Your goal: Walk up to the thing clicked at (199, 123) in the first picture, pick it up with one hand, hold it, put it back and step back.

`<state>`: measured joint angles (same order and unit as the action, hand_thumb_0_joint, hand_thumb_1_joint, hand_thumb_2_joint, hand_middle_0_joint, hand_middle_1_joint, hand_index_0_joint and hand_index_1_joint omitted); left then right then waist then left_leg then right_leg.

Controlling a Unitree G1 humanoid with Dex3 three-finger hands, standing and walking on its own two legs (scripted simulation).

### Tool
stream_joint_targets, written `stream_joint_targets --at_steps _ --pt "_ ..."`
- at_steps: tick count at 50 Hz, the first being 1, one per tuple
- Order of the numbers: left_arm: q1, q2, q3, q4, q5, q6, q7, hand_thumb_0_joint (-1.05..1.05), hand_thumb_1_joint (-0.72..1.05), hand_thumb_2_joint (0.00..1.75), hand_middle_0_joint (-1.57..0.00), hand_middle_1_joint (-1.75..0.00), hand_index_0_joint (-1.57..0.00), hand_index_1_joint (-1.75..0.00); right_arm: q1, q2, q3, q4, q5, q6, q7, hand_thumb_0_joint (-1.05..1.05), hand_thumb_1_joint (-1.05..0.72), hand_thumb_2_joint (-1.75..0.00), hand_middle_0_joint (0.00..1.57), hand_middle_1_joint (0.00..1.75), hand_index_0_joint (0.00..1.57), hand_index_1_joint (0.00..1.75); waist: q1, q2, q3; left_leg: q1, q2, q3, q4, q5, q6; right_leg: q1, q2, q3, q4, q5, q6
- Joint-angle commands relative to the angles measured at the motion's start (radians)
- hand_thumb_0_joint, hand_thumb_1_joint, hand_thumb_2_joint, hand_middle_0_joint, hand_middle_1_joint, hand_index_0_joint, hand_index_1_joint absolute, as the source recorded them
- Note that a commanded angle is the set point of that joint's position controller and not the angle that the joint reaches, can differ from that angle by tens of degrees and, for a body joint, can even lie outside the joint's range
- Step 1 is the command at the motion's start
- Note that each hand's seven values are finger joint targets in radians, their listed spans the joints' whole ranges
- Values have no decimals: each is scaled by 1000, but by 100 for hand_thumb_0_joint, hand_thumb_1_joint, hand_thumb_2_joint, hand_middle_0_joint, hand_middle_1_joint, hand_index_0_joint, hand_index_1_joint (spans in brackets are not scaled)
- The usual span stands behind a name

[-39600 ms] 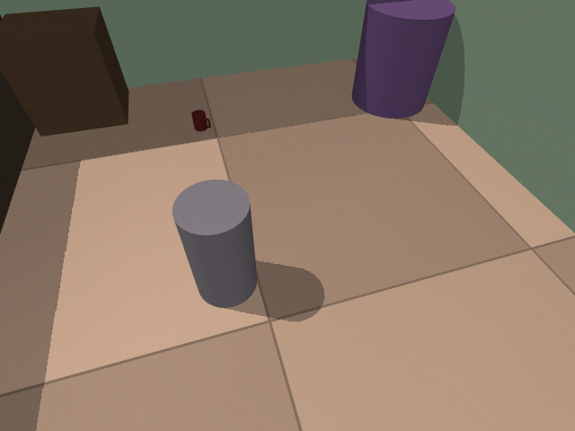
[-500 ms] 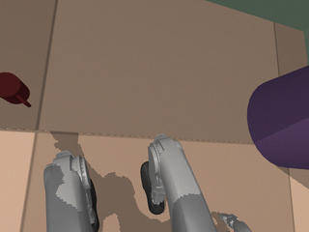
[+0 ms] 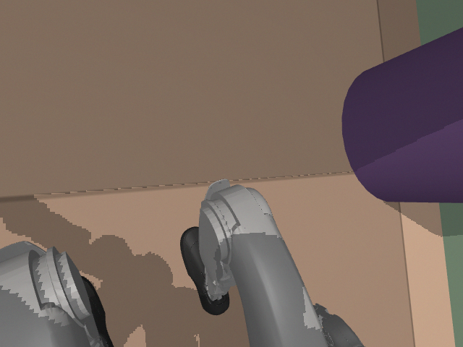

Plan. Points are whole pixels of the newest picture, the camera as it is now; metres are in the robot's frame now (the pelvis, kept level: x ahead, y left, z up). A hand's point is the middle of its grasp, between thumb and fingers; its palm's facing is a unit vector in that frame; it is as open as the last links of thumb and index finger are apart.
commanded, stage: rest palm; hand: left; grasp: from above
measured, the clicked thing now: out of the picture +0.49 +0.37 -0.28
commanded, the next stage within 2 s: none
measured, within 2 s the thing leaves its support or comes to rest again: neither
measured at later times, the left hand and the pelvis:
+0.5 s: hand out of the picture +0.47 +0.37 -0.22, palm faces -0.49 -0.14 -0.86, open 14.3 cm; pelvis -0.01 +0.00 -0.01, yaw -2 degrees
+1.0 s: hand out of the picture +0.48 +0.38 -0.23, palm faces -0.46 -0.13 -0.88, open 14.3 cm; pelvis -0.01 +0.00 -0.01, yaw -3 degrees
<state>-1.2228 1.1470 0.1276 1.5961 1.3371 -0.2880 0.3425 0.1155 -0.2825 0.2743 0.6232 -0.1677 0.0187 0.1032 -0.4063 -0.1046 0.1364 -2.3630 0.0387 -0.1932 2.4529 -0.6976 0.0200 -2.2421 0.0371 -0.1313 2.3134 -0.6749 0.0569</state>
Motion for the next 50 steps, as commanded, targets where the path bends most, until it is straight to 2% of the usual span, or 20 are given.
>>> stream_joint_targets --at_steps 1,5,7,9,10,11,12,13,14,16,21,24,28,32,33,36,42,43,47,50 --pt "-295 351 58 -198 -10 26 91 0 -61 101 -7 -106 -6 -106 241 -336 -80 3 -11 -8 -6 0 -93 -91 20 30 20 30 -2 657 -794 722 22 55 -217 412 -7 362 33 -81 -179 363 -76" --pt "-253 383 89 -222 -27 73 88 0 -61 101 -6 -102 -5 -103 221 -344 -84 -26 -8 -19 3 0 -93 -91 20 30 20 30 19 649 -807 660 26 63 -198 415 -1 411 40 -78 -177 386 -73" --pt "-206 330 52 -177 -41 99 59 0 -61 101 -6 -101 -5 -102 217 -335 -85 -18 -4 -20 9 0 -93 -91 20 30 20 30 19 621 -748 598 24 67 -200 363 3 400 44 -75 -183 354 -74" --pt "-167 303 45 -160 -64 110 28 0 -61 101 -6 -102 -5 -103 217 -350 -91 -30 -3 -18 10 0 -93 -91 20 30 20 30 -2 571 -702 559 27 59 -201 335 2 382 41 -87 -193 331 -75" --pt "-137 313 48 -149 -69 115 10 0 -61 101 -6 -102 -5 -103 218 -353 -91 -26 0 -14 10 0 -92 -91 20 30 20 30 7 558 -693 557 28 56 -205 325 3 381 44 -86 -193 322 -75" --pt "-160 275 8 -168 -74 112 -13 0 -61 101 -6 -102 -5 -103 209 -348 -86 -30 1 -12 12 0 -93 -91 20 30 20 30 2 546 -665 530 27 55 -201 297 5 366 44 -86 -197 299 -77" --pt "-124 311 49 -132 -78 109 -18 0 -61 100 -6 -103 -6 -104 216 -370 -95 -29 -3 -4 8 0 -92 -91 20 30 20 30 -9 504 -665 521 30 47 -201 284 4 376 42 -100 -205 292 -76" --pt "-138 275 20 -163 -97 99 -38 0 -60 99 -6 -104 -6 -104 213 -369 -87 -47 1 -4 8 0 -92 -91 20 30 20 30 -20 501 -636 520 28 43 -204 279 3 364 36 -98 -205 287 -75" --pt "-131 295 39 -155 -97 87 -45 0 -60 99 -6 -105 -6 -104 212 -366 -82 -29 -4 0 7 0 -92 -91 20 30 20 30 -18 496 -620 514 31 38 -200 261 0 359 35 -101 -203 272 -78" --pt "-144 284 22 -161 -93 55 -55 0 -59 99 -6 -104 -6 -104 194 -364 -66 -41 -6 4 4 0 -92 -91 20 30 20 30 -27 477 -625 522 32 27 -195 245 0 350 39 -110 -198 256 -79" --pt "-196 310 2 -202 -75 -38 -13 0 -58 99 -6 -104 -6 -104 156 -376 -51 -35 -22 -1 -4 0 -92 -91 20 30 20 30 -19 532 -606 551 33 14 -211 163 -11 331 45 -129 -189 198 -77" --pt "-193 320 4 -179 -45 -66 38 0 -58 99 -6 -105 -6 -105 148 -375 -46 -24 -31 -3 -6 0 -92 -91 20 30 20 30 -9 580 -618 617 39 -6 -226 181 -19 287 46 -139 -162 208 -76" --pt "-196 300 -7 -151 -14 -58 110 0 -61 102 -6 -102 -5 -104 149 -363 -44 -8 -39 -23 -7 0 -92 -91 20 30 20 30 -16 586 -606 609 36 10 -208 201 -12 285 50 -133 -162 237 -74" --pt "-204 306 10 -103 -13 -15 156 0 -61 103 -6 -101 -4 -103 150 -366 -48 7 -41 -46 -6 0 -92 -91 20 30 20 30 -20 591 -597 605 43 0 -210 251 -20 268 44 -139 -147 277 -73" --pt "-207 291 -8 -108 -5 -3 155 0 -61 103 -6 -102 -4 -104 152 -363 -45 5 -42 -55 -4 0 -92 -91 20 30 20 30 -32 605 -595 611 44 5 -199 262 -17 265 45 -134 -151 284 -72" --pt "-205 316 11 -90 -18 32 152 0 -61 101 -6 -103 -5 -104 158 -371 -48 2 -42 -70 0 0 -92 -91 20 30 20 30 -34 591 -605 579 42 11 -193 265 -16 298 40 -130 -154 299 -69" --pt "-185 334 7 -118 -51 71 93 0 -59 98 -6 -106 -6 -106 151 -377 -47 -18 -34 -76 5 0 -92 -91 20 30 20 30 -21 594 -648 588 46 9 -189 283 -14 331 47 -128 -162 301 -70" --pt "-147 332 9 -69 -56 79 84 0 -60 99 -6 -105 -6 -106 150 -356 -33 -13 -30 -74 7 0 -92 -91 20 30 20 30 -13 568 -638 559 44 11 -185 267 -11 337 48 -126 -160 289 -72" --pt "-128 352 31 -134 -75 59 48 0 -61 100 -6 -105 -5 -106 155 -367 -26 -13 -33 -62 3 0 -92 -91 20 30 20 30 -17 572 -630 569 49 8 -180 298 -18 343 42 -130 -167 299 -74" --pt "-118 348 28 -138 -85 32 41 0 -61 100 -6 -104 -5 -105 148 -382 -35 -26 -32 -56 2 0 -92 -91 20 30 20 30 -13 547 -621 546 45 9 -181 257 -12 358 50 -130 -170 275 -74"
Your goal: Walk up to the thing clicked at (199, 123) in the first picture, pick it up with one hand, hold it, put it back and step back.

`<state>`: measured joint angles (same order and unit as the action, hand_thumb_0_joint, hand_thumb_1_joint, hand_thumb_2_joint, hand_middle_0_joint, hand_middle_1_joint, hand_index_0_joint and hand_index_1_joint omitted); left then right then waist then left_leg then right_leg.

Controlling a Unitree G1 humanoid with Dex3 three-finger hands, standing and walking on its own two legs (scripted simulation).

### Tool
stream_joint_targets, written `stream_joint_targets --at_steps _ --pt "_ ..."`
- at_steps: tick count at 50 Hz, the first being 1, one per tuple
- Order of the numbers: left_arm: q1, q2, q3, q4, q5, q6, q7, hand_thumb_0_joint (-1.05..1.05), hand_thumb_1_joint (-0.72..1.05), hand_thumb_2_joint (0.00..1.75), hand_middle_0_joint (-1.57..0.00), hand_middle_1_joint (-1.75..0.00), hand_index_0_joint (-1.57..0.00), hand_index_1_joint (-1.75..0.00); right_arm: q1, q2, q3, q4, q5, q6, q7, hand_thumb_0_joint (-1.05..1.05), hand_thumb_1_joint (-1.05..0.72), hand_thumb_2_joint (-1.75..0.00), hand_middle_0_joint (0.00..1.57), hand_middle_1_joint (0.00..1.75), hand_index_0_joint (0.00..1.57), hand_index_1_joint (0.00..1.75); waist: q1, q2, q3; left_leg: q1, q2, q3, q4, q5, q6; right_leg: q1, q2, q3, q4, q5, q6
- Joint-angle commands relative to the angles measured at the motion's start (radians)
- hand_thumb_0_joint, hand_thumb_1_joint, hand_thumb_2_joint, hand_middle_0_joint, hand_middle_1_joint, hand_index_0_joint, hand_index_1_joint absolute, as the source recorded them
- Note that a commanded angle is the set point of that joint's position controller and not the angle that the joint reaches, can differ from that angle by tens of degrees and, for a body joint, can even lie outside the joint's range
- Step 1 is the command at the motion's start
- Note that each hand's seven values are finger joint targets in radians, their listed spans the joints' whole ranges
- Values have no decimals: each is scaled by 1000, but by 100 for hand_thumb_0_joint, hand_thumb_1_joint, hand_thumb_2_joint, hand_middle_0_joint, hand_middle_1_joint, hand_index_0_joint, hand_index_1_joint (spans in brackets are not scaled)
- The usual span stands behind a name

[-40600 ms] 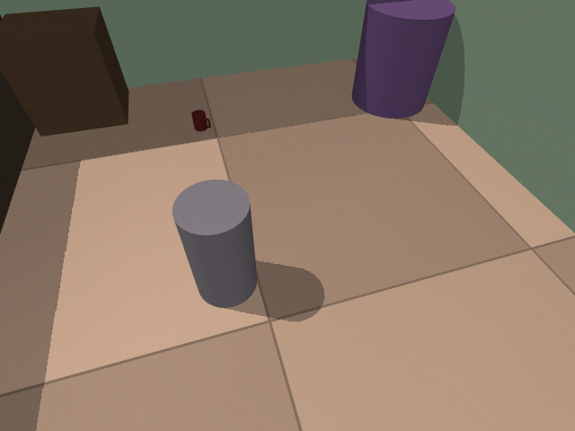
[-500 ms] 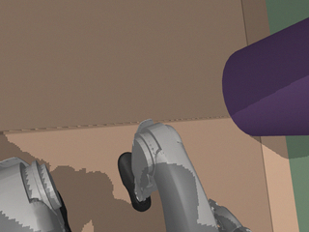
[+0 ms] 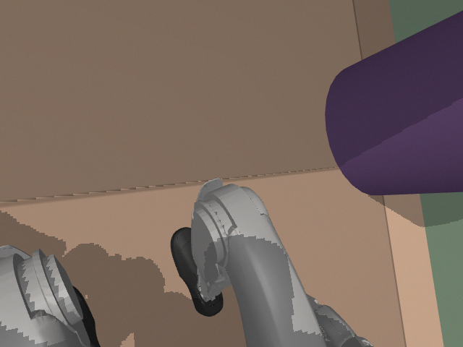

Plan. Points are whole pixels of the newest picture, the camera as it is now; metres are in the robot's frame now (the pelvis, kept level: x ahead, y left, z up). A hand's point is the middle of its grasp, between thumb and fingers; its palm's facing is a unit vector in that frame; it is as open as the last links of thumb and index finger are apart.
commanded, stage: rest palm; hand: left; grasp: from above
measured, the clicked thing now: out of the picture +0.48 +0.39 -0.26
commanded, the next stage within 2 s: none
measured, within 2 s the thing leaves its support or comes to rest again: neither
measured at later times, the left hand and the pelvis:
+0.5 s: hand out of the picture +0.47 +0.40 -0.21, palm faces -0.42 -0.15 -0.90, open 14.3 cm; pelvis +0.00 +0.00 +0.00, yaw +0 degrees
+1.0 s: hand out of the picture +0.47 +0.40 -0.22, palm faces -0.42 -0.15 -0.90, open 14.0 cm; pelvis +0.00 +0.00 +0.00, yaw -1 degrees
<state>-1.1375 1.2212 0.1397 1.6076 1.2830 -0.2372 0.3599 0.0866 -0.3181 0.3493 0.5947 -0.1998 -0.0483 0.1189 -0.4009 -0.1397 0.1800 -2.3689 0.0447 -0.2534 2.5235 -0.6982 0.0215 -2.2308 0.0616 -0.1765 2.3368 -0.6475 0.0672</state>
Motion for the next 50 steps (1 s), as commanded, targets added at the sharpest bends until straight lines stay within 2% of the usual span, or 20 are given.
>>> stream_joint_targets --at_steps 1,4,7,9,10,14,17,19,22,24,28,29,30,31,32,34,39,43,45,50 --pt "-202 283 21 -153 -24 -27 24 0 -60 100 -6 -105 -5 -106 182 -331 -94 4 -2 12 -13 0 -92 -91 20 30 20 30 -19 589 -659 543 39 73 -249 256 -12 356 25 -86 -195 250 -81" --pt "-218 288 21 -175 -23 -59 35 0 -61 101 -6 -104 -5 -105 177 -341 -99 6 -7 14 -15 0 -92 -91 20 30 20 30 -17 579 -646 527 38 73 -246 213 -9 347 28 -91 -198 220 -81" --pt "-225 278 17 -183 -14 -75 52 0 -60 101 -6 -104 -5 -105 184 -340 -99 9 -9 9 -12 0 -92 -91 20 30 20 30 -17 602 -647 574 41 60 -258 230 -15 320 28 -96 -187 227 -81" --pt "-191 265 14 -123 -6 -70 68 0 -61 102 -6 -102 -4 -104 187 -336 -99 12 -9 5 -12 0 -92 -91 20 30 20 30 -16 568 -654 562 40 62 -252 230 -9 332 35 -96 -191 228 -81" --pt "-242 279 18 -184 -6 -78 79 0 -60 101 -6 -103 -5 -104 183 -341 -99 9 -11 4 -12 0 -92 -91 20 30 20 30 -21 579 -659 558 40 64 -250 236 -9 336 32 -99 -192 238 -78" --pt "-246 275 17 -143 9 -54 103 0 -59 101 -6 -103 -5 -104 191 -343 -105 16 -12 -6 -7 0 -92 -91 20 30 20 30 -19 612 -651 581 43 59 -262 255 -17 311 30 -100 -180 249 -82" --pt "-232 245 -3 -114 9 -26 96 0 -60 101 -6 -103 -5 -105 189 -344 -112 24 -7 -17 -2 0 -92 -91 20 30 20 30 -27 619 -628 591 46 57 -261 267 -20 277 26 -96 -180 248 -83" --pt "-232 274 17 -117 3 -11 94 0 -59 100 -6 -103 -5 -104 197 -345 -110 23 -7 -17 -1 0 -92 -91 20 30 20 30 -22 606 -650 577 44 61 -259 278 -19 307 25 -93 -184 262 -81" --pt "-238 272 14 -152 -7 1 73 0 -58 99 -6 -105 -6 -106 186 -347 -115 10 -5 -19 1 0 -92 -91 20 30 20 30 -18 620 -652 583 45 64 -264 275 -19 309 22 -89 -188 259 -81" --pt "-198 261 9 -95 -18 8 58 0 -58 99 -6 -104 -5 -105 187 -349 -111 15 -2 -18 0 0 -92 -91 20 30 20 30 -26 591 -633 546 42 65 -256 252 -16 316 23 -90 -186 247 -83" --pt "-222 254 0 -139 -32 -14 37 0 -56 97 -6 -106 -6 -106 185 -341 -109 5 -3 -12 -5 0 -92 -91 20 30 20 30 -28 561 -635 507 36 77 -253 209 -6 357 26 -82 -202 225 -80" --pt "-223 274 16 -149 -30 -21 37 0 -56 98 -6 -106 -6 -106 183 -350 -108 4 -4 -11 -7 0 -92 -91 20 30 20 30 -24 557 -633 520 38 72 -249 217 -10 338 24 -88 -204 227 -82" --pt "-243 275 6 -194 -31 -30 32 0 -57 98 -6 -106 -6 -106 181 -349 -105 3 -3 -11 -8 0 -92 -91 20 30 20 30 -23 579 -642 547 40 73 -244 239 -11 331 23 -85 -201 238 -82" --pt "-206 276 8 -141 -24 -34 35 0 -57 99 -6 -105 -6 -106 178 -340 -98 9 -5 -8 -8 0 -92 -91 20 30 20 30 -19 571 -664 547 42 74 -242 239 -8 366 30 -87 -201 241 -78" --pt "-216 254 -8 -166 -27 -42 34 0 -57 99 -7 -105 -6 -106 187 -347 -102 5 -4 -7 -8 0 -92 -91 20 30 20 30 -34 565 -664 554 39 73 -237 255 -6 367 30 -87 -199 257 -76" --pt "-232 280 17 -177 -30 -59 54 0 -56 98 -6 -106 -6 -105 176 -353 -99 3 -10 -4 -10 0 -92 -91 20 30 20 30 -19 581 -663 567 39 64 -248 274 -17 359 27 -98 -193 262 -82" --pt "-230 279 10 -149 6 -61 76 0 -56 102 -7 -105 -6 -106 183 -347 -94 9 -18 -1 -7 0 -91 -91 20 30 20 30 -24 623 -660 609 46 53 -256 295 -20 329 29 -103 -179 266 -81" --pt "-240 248 -18 -127 7 -45 87 0 -54 104 -8 -108 -7 -108 177 -345 -95 2 -16 -9 -4 0 -92 -91 20 30 20 30 -30 606 -628 580 43 59 -253 258 -15 302 33 -101 -185 243 -85" --pt "-260 283 3 -156 1 -42 96 0 -53 103 -8 -108 -8 -108 174 -352 -94 1 -16 -14 -5 0 -92 -91 20 30 20 30 -28 617 -637 567 43 61 -257 254 -17 324 30 -101 -187 251 -82" --pt "-214 268 -4 -109 -5 -18 83 0 -54 102 -8 -106 -7 -107 183 -353 -94 10 -12 -21 -3 0 -92 -91 20 30 20 30 -32 605 -625 574 45 56 -250 266 -16 306 28 -96 -184 252 -81"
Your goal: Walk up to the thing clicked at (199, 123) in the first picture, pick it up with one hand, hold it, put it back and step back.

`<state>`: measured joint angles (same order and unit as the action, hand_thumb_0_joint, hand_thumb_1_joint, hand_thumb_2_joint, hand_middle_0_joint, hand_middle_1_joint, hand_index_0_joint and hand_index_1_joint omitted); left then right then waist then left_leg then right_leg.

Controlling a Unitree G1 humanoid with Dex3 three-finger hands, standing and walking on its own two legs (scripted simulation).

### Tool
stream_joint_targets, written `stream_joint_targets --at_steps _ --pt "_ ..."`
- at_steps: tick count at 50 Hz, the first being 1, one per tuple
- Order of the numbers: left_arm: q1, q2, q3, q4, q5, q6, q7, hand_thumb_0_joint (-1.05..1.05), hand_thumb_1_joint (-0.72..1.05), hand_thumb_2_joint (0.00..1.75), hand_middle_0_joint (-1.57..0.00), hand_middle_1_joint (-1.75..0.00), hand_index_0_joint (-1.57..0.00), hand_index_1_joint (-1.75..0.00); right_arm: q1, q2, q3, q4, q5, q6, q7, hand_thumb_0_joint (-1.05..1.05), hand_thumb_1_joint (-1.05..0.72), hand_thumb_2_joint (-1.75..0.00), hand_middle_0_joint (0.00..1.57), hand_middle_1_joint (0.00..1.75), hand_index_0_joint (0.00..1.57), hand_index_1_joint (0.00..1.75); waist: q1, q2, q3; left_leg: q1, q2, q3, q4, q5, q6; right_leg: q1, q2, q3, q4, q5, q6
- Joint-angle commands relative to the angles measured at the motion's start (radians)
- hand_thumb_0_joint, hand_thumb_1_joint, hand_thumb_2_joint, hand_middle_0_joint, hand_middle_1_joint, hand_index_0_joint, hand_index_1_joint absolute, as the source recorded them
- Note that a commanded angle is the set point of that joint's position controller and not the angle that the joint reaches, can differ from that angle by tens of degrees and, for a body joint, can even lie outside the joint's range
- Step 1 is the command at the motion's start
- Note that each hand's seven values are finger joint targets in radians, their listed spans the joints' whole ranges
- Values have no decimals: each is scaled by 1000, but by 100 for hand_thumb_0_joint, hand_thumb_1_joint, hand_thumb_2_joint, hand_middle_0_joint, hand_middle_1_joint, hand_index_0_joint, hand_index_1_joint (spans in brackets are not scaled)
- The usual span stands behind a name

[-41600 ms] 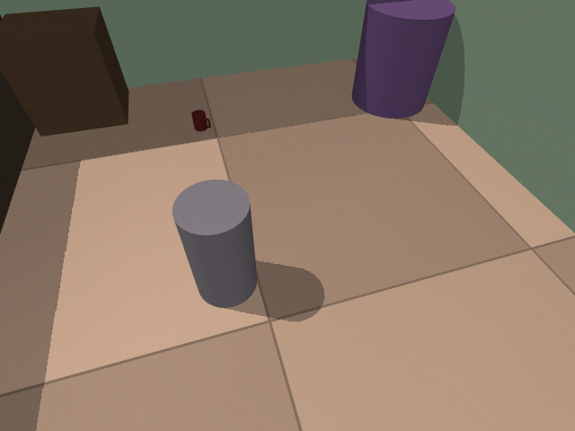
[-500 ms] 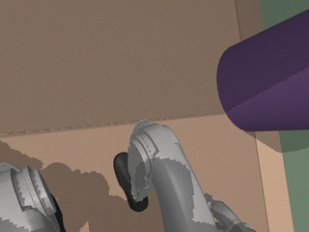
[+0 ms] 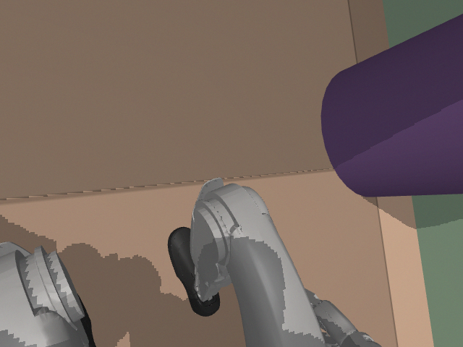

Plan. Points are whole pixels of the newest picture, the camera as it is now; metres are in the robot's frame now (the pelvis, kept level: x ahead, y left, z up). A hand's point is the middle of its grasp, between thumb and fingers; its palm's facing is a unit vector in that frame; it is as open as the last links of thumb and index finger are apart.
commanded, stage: rest palm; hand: left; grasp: from above
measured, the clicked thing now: out of the picture +0.47 +0.40 -0.26
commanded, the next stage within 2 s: none
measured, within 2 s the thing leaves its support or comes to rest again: neither
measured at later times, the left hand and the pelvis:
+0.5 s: hand out of the picture +0.47 +0.40 -0.22, palm faces -0.42 -0.16 -0.90, open 13.7 cm; pelvis +0.00 +0.00 +0.00, yaw +0 degrees
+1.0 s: hand out of the picture +0.46 +0.40 -0.23, palm faces -0.44 -0.16 -0.88, open 13.7 cm; pelvis +0.00 +0.00 +0.00, yaw +0 degrees
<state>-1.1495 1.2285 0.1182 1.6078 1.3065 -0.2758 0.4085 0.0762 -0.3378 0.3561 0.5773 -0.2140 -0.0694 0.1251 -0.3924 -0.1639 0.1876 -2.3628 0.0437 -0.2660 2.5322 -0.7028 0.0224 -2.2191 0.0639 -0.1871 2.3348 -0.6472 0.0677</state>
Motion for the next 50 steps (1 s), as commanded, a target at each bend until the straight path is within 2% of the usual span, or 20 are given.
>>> stream_joint_targets --at_steps 1,5,7,9,13,14,15,16,18,21,24,31,34,37,41,42,44,48,49,50 --pt "-212 273 31 -120 -33 22 31 0 -52 102 -8 -108 -8 -108 200 -338 -101 31 2 2 -10 0 -91 -91 20 30 20 30 -44 625 -632 568 49 65 -261 275 -20 292 21 -89 -183 252 -81" --pt "-221 286 37 -160 -39 22 14 0 -51 106 -9 -110 -9 -111 186 -337 -96 16 4 5 -13 0 -91 -91 20 30 20 30 -38 642 -644 585 51 63 -263 279 -23 284 19 -83 -183 243 -84" --pt "-179 250 18 -123 -45 26 0 0 -51 104 -9 -109 -8 -109 184 -334 -95 13 5 5 -13 0 -91 -91 20 30 20 30 -47 617 -621 561 47 70 -252 261 -17 289 22 -79 -185 236 -85" --pt "-198 272 32 -146 -56 10 3 0 -51 103 -8 -109 -8 -109 175 -345 -92 13 3 10 -19 0 -91 -91 20 30 20 30 -43 599 -621 543 46 68 -248 260 -20 298 22 -89 -191 238 -87" --pt "-188 290 31 -143 -49 -7 2 0 -50 104 -8 -110 -8 -110 179 -326 -75 17 0 13 -20 0 -91 -91 20 30 20 30 -36 612 -651 554 48 71 -247 257 -15 328 26 -84 -188 235 -82" --pt "-215 281 23 -177 -54 -16 5 0 -50 104 -8 -110 -8 -110 184 -350 -92 12 -1 12 -24 0 -91 -91 20 30 20 30 -43 613 -636 549 43 75 -241 257 -16 321 24 -84 -190 240 -87" --pt "-184 272 22 -122 -49 -14 9 0 -52 102 -7 -109 -7 -108 182 -335 -85 15 -2 12 -24 0 -91 -91 20 30 20 30 -40 597 -625 541 45 73 -249 237 -14 324 26 -85 -190 226 -85" --pt "-222 280 15 -182 -52 -21 10 0 -51 103 -8 -109 -8 -109 172 -339 -83 14 -1 11 -24 0 -91 -91 20 30 20 30 -38 608 -632 543 46 73 -250 243 -14 320 26 -88 -190 234 -81" --pt "-191 276 19 -114 -44 -19 16 0 -50 101 -7 -109 -8 -109 186 -339 -82 29 -3 11 -25 0 -91 -91 20 30 20 30 -45 603 -605 528 45 66 -256 216 -17 303 27 -93 -187 211 -85" --pt "-234 287 16 -175 -34 -21 27 0 -50 105 -9 -110 -8 -110 170 -341 -83 11 -5 9 -25 0 -91 -91 20 30 20 30 -40 641 -645 579 49 63 -252 273 -20 300 24 -92 -179 252 -81" --pt "-217 278 22 -134 -33 -12 39 0 -51 102 -8 -108 -8 -108 178 -345 -86 21 -8 10 -22 0 -91 -91 20 30 20 30 -41 639 -623 575 51 54 -257 289 -28 285 21 -99 -169 258 -86" --pt "-230 274 8 -143 -43 10 30 0 -49 105 -9 -111 -9 -111 173 -344 -87 11 -2 1 -19 0 -91 -91 20 30 20 30 -42 624 -637 558 48 67 -254 263 -18 306 26 -91 -181 248 -84" --pt "-162 266 18 -82 -45 20 23 0 -49 101 -8 -109 -9 -109 191 -324 -66 29 -4 3 -15 0 -91 -91 20 30 20 30 -49 595 -618 544 48 69 -243 293 -16 323 25 -90 -187 261 -80" --pt "-242 316 39 -178 -54 3 25 0 -49 100 -8 -109 -9 -109 184 -354 -85 14 -6 5 -23 0 -91 -91 20 30 20 30 -40 631 -644 554 46 71 -250 269 -20 324 21 -88 -190 248 -86" --pt "-171 260 18 -100 -54 9 11 0 -51 101 -8 -107 -8 -107 180 -328 -69 19 -4 6 -20 0 -91 -91 20 30 20 30 -52 611 -613 558 50 64 -247 269 -20 301 24 -90 -185 236 -84" --pt "-220 264 11 -157 -62 -3 12 0 -49 101 -8 -109 -9 -108 171 -356 -88 12 -6 7 -25 0 -91 -90 20 30 20 30 -52 604 -610 538 45 66 -244 251 -21 296 25 -95 -195 229 -88" --pt "-215 305 28 -166 -47 -2 9 0 -49 101 -8 -110 -8 -109 182 -344 -79 20 -7 10 -25 0 -91 -91 20 30 20 30 -37 646 -648 587 50 64 -255 276 -23 309 21 -88 -186 239 -85" --pt "-195 264 17 -143 -57 -5 10 0 -49 103 -8 -109 -8 -109 185 -343 -73 24 -9 13 -23 0 -91 -91 20 30 20 30 -56 602 -601 552 48 65 -242 268 -19 291 21 -91 -194 235 -84" --pt "-195 273 18 -126 -54 -8 13 0 -49 106 -9 -110 -8 -110 177 -331 -66 22 -10 13 -25 0 -91 -91 20 30 20 30 -47 615 -627 550 48 69 -245 256 -17 325 28 -91 -193 233 -84" --pt "-252 300 26 -221 -56 -19 15 0 -49 106 -9 -111 -9 -111 173 -355 -82 9 -11 10 -28 0 -91 -91 20 30 20 30 -46 624 -655 571 46 70 -240 284 -18 324 23 -90 -195 257 -84"
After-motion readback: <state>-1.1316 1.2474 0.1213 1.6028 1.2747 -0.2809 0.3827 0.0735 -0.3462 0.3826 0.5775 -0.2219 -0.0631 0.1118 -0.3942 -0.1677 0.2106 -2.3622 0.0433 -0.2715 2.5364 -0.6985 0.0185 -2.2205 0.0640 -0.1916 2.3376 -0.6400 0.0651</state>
